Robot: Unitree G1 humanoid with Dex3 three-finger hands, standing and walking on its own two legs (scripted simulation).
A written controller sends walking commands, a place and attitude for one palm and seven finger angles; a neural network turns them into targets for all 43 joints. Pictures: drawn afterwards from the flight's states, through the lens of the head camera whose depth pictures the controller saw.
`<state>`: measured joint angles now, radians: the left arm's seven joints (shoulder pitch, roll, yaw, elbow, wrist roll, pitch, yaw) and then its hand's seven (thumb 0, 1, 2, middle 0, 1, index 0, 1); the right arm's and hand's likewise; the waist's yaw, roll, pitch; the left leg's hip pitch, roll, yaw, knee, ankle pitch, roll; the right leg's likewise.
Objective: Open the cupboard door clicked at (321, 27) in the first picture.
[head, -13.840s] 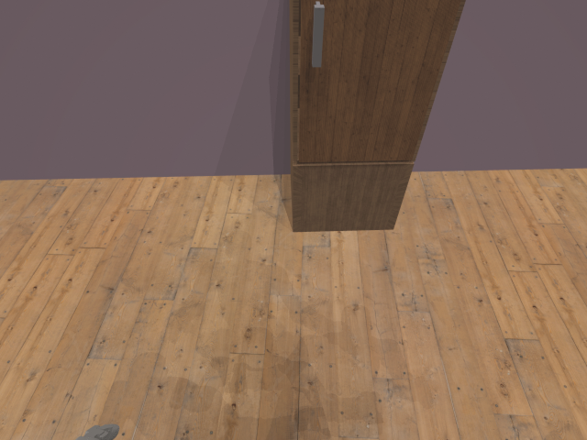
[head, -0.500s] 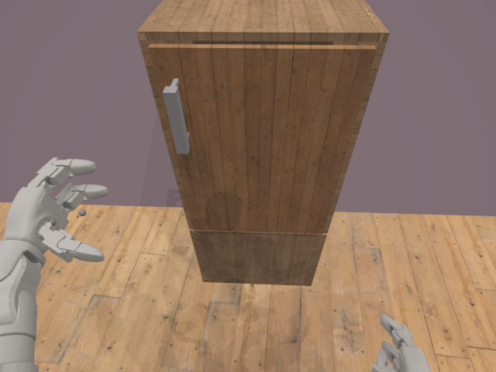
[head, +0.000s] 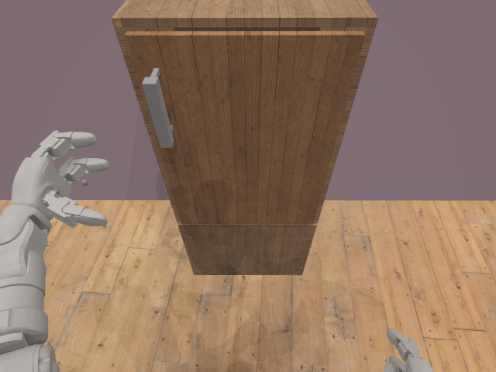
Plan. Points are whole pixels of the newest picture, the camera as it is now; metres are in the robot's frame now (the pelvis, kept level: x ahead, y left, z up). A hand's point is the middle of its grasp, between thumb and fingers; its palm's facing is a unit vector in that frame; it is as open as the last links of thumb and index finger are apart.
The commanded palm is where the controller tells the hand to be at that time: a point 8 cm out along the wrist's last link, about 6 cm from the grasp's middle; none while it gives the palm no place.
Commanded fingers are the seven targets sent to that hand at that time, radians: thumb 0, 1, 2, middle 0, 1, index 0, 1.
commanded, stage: move the hooked fingers beside the handle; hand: left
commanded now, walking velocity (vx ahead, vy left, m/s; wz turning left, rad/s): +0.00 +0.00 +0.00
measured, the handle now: (161, 109) +0.57 +0.21 +0.12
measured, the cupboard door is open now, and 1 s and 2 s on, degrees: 0 0 0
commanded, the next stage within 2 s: none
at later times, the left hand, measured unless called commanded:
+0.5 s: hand (101, 153) +0.42 +0.28 +0.13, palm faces +0.06 -1.00 +0.01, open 14.0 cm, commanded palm +0.39 +0.33 +0.13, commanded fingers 0.00 -0.50 0.30 -0.30 -1.20 -0.30 -1.20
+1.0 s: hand (113, 131) +0.48 +0.27 +0.14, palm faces +0.04 -1.00 +0.01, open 14.0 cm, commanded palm +0.46 +0.33 +0.13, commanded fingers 0.00 -0.50 0.30 -0.30 -1.20 -0.30 -1.20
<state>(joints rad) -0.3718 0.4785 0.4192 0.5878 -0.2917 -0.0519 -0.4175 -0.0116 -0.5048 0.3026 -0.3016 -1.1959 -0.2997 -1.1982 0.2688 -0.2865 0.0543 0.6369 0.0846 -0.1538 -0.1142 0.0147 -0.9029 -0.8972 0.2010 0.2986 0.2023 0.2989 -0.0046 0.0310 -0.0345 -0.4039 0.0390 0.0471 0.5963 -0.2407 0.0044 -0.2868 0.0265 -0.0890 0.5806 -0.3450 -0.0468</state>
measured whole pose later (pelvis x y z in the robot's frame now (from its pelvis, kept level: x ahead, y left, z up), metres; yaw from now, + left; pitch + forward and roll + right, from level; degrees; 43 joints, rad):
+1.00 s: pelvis +0.01 +0.03 -0.01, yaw -1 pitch +11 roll -2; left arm -0.86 0.62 0.44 1.14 -0.16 -0.22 -0.37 -0.01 -0.50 0.30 -0.30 -1.20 -0.30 -1.20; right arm 0.40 -0.30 0.04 0.66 0.05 0.00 -0.07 0.01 -0.90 -0.90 0.20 0.30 0.20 0.30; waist -0.12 0.01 -0.07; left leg -0.62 0.04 0.06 0.72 -0.29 0.04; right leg -0.49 0.02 -0.07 0.66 -0.37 -0.02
